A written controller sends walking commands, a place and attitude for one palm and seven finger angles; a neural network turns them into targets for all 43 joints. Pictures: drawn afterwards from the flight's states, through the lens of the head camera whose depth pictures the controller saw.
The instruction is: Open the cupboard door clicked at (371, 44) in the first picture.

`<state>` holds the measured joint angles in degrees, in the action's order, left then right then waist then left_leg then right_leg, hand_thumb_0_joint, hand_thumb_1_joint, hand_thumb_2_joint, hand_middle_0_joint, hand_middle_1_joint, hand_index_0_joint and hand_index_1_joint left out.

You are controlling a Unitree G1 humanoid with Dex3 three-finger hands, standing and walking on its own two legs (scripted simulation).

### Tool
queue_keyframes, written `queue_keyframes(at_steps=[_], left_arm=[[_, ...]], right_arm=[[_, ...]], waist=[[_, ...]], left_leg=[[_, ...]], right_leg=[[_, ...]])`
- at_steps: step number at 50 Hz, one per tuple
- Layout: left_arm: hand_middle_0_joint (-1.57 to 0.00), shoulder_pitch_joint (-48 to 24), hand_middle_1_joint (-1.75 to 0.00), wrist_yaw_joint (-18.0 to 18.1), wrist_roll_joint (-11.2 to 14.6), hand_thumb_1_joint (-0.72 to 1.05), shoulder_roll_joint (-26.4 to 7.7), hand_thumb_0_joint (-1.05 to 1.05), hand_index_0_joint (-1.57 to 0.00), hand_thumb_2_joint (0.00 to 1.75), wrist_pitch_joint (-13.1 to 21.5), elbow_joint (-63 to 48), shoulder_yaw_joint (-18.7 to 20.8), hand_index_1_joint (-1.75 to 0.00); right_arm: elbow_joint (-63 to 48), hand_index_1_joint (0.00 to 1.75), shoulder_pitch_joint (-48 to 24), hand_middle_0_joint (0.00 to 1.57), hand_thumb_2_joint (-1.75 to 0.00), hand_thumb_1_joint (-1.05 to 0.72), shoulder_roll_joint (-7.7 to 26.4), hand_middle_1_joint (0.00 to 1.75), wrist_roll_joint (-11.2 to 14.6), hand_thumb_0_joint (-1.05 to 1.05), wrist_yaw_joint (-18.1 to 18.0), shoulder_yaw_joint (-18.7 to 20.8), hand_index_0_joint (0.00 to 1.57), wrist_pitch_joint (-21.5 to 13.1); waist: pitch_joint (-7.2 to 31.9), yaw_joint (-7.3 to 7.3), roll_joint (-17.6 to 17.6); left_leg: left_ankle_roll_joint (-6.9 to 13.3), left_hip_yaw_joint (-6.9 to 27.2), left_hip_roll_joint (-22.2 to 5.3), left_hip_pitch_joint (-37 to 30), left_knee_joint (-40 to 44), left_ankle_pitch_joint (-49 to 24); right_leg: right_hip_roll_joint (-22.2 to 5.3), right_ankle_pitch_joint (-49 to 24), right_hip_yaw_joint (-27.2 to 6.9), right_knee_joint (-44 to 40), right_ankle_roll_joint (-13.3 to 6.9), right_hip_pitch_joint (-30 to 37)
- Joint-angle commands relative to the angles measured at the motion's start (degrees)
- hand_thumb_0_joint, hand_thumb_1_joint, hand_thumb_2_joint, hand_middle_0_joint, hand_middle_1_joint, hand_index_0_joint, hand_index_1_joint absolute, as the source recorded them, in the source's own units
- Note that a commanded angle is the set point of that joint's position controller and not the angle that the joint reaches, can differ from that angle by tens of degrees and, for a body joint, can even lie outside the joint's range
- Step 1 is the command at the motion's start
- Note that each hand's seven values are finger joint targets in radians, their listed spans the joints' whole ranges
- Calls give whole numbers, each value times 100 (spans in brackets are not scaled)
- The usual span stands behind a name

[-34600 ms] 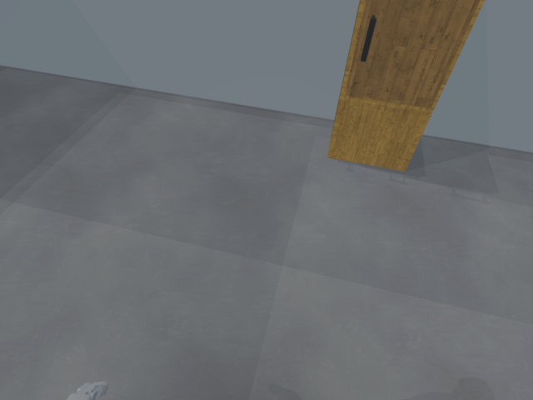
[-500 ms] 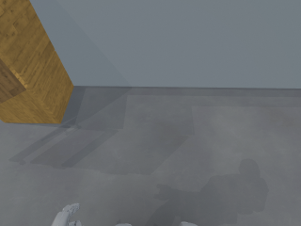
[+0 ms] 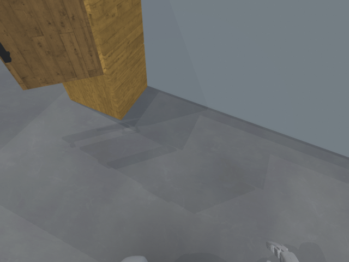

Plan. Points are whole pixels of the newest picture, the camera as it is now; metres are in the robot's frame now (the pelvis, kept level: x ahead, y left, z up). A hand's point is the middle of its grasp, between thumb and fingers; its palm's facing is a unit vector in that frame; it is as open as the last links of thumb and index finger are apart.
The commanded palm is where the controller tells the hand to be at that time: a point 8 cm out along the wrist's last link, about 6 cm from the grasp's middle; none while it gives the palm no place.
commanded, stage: turn to face it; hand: left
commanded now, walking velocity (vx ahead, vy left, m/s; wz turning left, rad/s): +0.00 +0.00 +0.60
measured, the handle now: out of the picture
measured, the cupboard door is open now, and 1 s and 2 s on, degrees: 45 45 45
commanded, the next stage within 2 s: take the last steps up to it in 0.66 s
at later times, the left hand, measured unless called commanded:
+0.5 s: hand out of the picture +0.10 +0.19 -0.14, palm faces +0.22 -0.94 -0.28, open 7.4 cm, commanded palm none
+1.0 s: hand out of the picture -0.09 +0.16 -0.17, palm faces +0.52 -0.83 -0.20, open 7.4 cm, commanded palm none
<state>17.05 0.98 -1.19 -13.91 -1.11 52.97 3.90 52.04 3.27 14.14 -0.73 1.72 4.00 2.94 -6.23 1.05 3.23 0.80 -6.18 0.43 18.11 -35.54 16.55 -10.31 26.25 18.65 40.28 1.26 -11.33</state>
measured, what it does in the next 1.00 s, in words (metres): steps on the spot, turning left: right foot, then left foot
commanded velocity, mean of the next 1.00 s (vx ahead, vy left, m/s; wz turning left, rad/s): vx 0.08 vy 0.04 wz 0.36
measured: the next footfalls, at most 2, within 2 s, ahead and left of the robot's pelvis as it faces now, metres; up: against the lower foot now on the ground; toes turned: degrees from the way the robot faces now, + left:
right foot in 0.48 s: +0.07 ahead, -0.13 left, +0.00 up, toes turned +11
left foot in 0.98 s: +0.02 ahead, +0.09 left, +0.00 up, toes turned +30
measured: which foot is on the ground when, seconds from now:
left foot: down 0.00-0.48, up 0.50-0.96, down 0.98-1.00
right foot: down 0.00-0.00, up 0.02-0.46, down 0.48-0.98, up 1.00-1.00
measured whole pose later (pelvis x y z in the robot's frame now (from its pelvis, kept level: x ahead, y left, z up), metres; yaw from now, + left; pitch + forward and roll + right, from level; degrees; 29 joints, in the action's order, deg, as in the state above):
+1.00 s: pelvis +0.04 +0.00 +0.01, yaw +26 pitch +0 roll +1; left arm 20.8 0.3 -1.3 -12.9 -0.4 59.5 4.1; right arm 55.7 5.4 11.4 -1.0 0.8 2.8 0.3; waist -3.9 3.0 4.3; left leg 2.5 -4.9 1.9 14.5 -32.6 18.5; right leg -7.9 26.0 11.6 38.8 1.6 -11.3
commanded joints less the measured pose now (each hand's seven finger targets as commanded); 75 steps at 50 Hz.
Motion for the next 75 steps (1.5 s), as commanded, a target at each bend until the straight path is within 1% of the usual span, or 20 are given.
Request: queue_keyframes(at_steps=[1,6,18,22,23,24,25,26,27,31,42,45,47,48,49,51,55,59,71,75], left_arm=[[-20,-884,-30,27,36,90,-625,0,-20,90,11,-957,86,-30],[-20,-580,-30,-52,-39,90,-606,0,-20,90,-96,-489,149,-30],[-20,-1031,-30,-12,33,90,-382,0,-20,90,-19,-768,46,-30],[-20,-405,-30,26,81,90,-416,0,-20,90,99,-602,73,-30],[-20,-155,-30,50,55,90,-595,0,-20,90,167,-524,116,-30],[-20,28,-30,98,-32,90,-1090,0,-20,90,213,-464,211,-30],[-20,5,-30,105,-43,90,-1300,0,-20,90,194,-481,215,-30],[-20,-139,-30,125,-9,90,-982,0,-20,90,200,-477,139,-30],[-20,-435,-30,137,-3,90,-699,0,-20,90,231,-499,87,-30],[-20,-482,-30,116,37,90,-515,0,-20,90,249,-468,35,-30],[-20,515,-30,57,-58,90,-739,0,-20,90,287,129,145,-30],[-20,447,-30,0,-74,90,-806,0,-20,90,305,248,195,-30],[-20,84,-30,-40,-24,90,-823,0,-20,90,286,227,220,-30],[-20,-42,-30,-85,21,90,-610,0,-20,90,261,153,181,-30],[-20,-308,-30,-139,42,90,-214,0,-20,90,257,-119,69,-30],[-20,-800,-30,-80,-35,90,-339,0,-20,90,215,-223,51,-30],[-20,-319,-30,-191,-75,90,-282,0,-20,90,152,238,55,-30],[-20,-276,-30,-151,-54,90,-147,0,-20,90,144,297,8,-30],[-20,-1848,-30,-179,12,90,141,0,-20,90,279,-285,-145,-30],[-20,-1105,-30,-120,29,90,68,0,-20,90,350,-141,-128,-30]], right_arm=[[-50,30,1527,20,-90,-90,1640,30,-22,0,-170,353,20,-130],[-424,30,404,20,-90,-90,1069,30,-54,0,-282,142,20,-225],[-277,30,901,20,-90,-90,975,30,-82,0,-270,205,20,-211],[-301,30,704,20,-90,-90,882,30,-33,0,-283,221,20,-188],[-303,30,727,20,-90,-90,701,30,16,0,-262,205,20,-203],[-360,30,805,20,-90,-90,340,30,71,0,-227,160,20,-226],[-427,30,754,20,-90,-90,386,30,35,0,-233,183,20,-204],[-304,30,688,20,-90,-90,466,30,-23,0,-222,180,20,-137],[-136,30,760,20,-90,-90,472,30,-45,0,-203,189,20,-76],[75,30,722,20,-90,-90,284,30,-18,0,-133,133,20,10],[47,30,-71,20,-90,-90,67,30,4,0,-104,-51,20,-135],[62,30,95,20,-90,-90,120,30,-8,0,-80,-44,20,-227],[253,30,777,20,-90,-90,207,30,-31,0,-107,-29,20,-321],[405,30,1364,20,-90,-90,631,30,-56,0,-143,62,20,-375],[491,30,1970,20,-90,-90,1198,30,-124,0,-193,207,20,-377],[469,30,1919,20,-90,-90,996,30,-82,0,-291,67,20,-311],[231,30,1323,20,-90,-90,497,30,-32,0,-337,-114,20,-513],[463,30,1835,20,-90,-90,388,30,-2,0,-334,-148,20,-623],[1187,30,3087,20,-90,-90,51,30,-72,0,-423,-261,20,-693],[1362,30,3078,20,-90,-90,170,30,-42,0,-430,-248,20,-679]], waist=[[1519,-773,-1380],[654,-146,-1123],[971,-263,-1276],[1223,30,-1204],[1379,135,-714],[1486,192,880],[1325,183,1242],[1026,121,634],[727,-72,1070],[598,-183,700],[553,300,825],[519,172,738],[614,-251,388],[851,-559,-650],[915,-796,-2402],[554,-671,-1440],[27,-118,-853],[211,-64,-687],[-138,-418,-712],[201,-20,-676]], left_leg=[[1524,3061,-2558,-2185,1267,-4252],[854,1955,-1338,-681,1710,-2132],[949,2467,-1169,-882,1285,-2706],[670,2543,-887,-384,676,-2852],[376,2309,-591,168,262,-2028],[-96,1350,216,1304,-873,84],[-267,984,432,1504,-2182,2073],[-241,1227,187,1509,-3000,1839],[-284,1269,51,1640,-3407,1522],[-428,942,-59,1566,-3453,639],[-295,341,-10,845,-983,1070],[-195,168,-10,272,-187,918],[-50,16,157,-1164,1012,240],[291,946,-478,-2239,1485,325],[1024,3109,-1989,-2895,1938,-439],[1369,2752,-2082,-2133,2160,-637],[913,1801,-1281,-1272,2471,-1127],[949,1402,-1138,-1745,2385,-2640],[981,1349,-1284,-2393,2200,-3925],[701,1047,-1143,-2187,1243,-6090]], right_leg=[[217,1293,-1713,2932,271,-2409],[319,-348,-1894,2830,410,-2077],[847,-137,-1758,680,422,-1358],[1019,-1167,-1677,-1184,293,114],[642,-1847,-2002,-1913,200,991],[-819,-2845,-3399,-2183,-284,1865],[-1932,-4118,-4023,-2111,-1001,1324],[-1628,-4269,-3473,-1995,-1186,944],[-1239,-4469,-3193,-2005,-1065,699],[-616,-4632,-2030,-1906,-670,775],[-1041,-3974,-2120,-1987,-921,1180],[-1204,-2771,-2143,-1917,-893,821],[-886,-2130,-1659,-1290,-590,-86],[-331,-1482,-1104,-14,-280,-1044],[552,907,-689,1682,91,-2587],[312,715,-1618,2741,-70,-2893],[270,-768,-1688,2924,-3,-2538],[374,-1104,-1560,2674,66,-2679],[579,-1223,-1327,668,-194,-2774],[1091,-980,-1011,-159,-468,-1185]])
